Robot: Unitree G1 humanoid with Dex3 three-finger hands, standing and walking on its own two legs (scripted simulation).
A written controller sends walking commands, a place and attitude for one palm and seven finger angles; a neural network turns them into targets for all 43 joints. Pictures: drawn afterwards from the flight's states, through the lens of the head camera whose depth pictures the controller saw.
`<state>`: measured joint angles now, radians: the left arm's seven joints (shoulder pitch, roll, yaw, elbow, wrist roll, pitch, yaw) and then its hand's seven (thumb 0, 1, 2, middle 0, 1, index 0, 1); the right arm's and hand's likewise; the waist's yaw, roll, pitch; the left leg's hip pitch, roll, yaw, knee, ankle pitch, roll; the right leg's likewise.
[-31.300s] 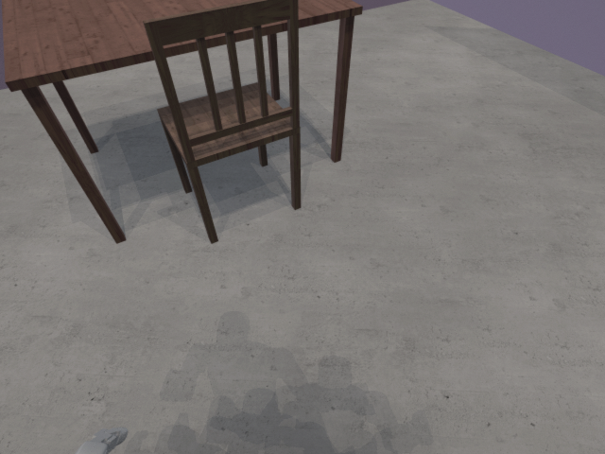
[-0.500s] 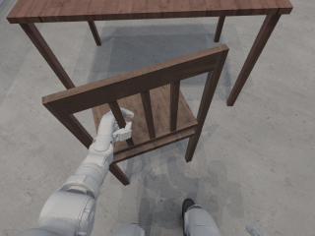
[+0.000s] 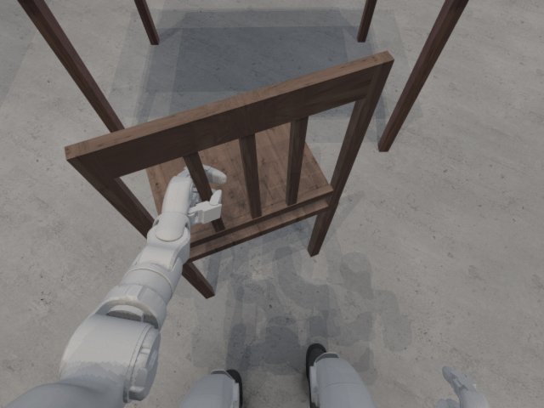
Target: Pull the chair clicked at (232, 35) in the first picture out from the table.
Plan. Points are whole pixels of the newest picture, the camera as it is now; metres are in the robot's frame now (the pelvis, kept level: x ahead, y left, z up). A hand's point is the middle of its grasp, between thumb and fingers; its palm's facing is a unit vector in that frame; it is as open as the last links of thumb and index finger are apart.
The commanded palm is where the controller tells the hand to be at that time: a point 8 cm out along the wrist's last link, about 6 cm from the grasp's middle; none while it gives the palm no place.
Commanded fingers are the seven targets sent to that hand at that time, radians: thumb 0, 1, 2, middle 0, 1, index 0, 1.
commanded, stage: step backward, pulling the chair out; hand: left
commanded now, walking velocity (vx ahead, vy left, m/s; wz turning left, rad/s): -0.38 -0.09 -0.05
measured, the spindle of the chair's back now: (252, 182) +0.48 +0.03 -0.08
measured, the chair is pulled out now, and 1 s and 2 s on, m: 0.36 0.49 0.54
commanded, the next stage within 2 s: stop walking, hand still on the chair in 0.82 s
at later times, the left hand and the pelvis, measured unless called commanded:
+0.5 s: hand (205, 257) +0.32 +0.10 -0.05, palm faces -0.07 -0.98 -0.20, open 5.3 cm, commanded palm +0.33 +0.15 -0.04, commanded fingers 0.00 0.90 0.90 -0.50 -1.45 -0.50 -1.45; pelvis -0.07 +0.00 -0.01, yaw -1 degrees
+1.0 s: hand (203, 284) +0.28 +0.10 -0.04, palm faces -0.07 -0.98 -0.20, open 5.3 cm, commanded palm +0.26 +0.15 -0.03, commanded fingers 0.00 0.90 0.90 -0.50 -1.45 -0.50 -1.45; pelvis -0.12 +0.01 +0.00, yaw +0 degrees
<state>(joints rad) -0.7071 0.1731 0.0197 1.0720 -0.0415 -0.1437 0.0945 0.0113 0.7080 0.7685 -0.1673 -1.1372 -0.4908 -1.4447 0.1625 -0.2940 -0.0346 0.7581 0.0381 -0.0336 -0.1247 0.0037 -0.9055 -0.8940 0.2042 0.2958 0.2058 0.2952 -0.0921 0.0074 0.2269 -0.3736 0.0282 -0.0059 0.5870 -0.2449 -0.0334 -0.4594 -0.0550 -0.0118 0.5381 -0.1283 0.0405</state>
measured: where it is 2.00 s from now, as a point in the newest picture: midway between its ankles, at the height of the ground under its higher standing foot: outside the picture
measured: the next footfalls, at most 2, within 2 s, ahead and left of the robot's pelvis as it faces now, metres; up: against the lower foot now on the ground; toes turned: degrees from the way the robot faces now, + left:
left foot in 0.44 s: -0.06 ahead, +0.13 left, +0.00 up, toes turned +1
right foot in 0.68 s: -0.01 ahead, -0.13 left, +0.00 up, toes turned -5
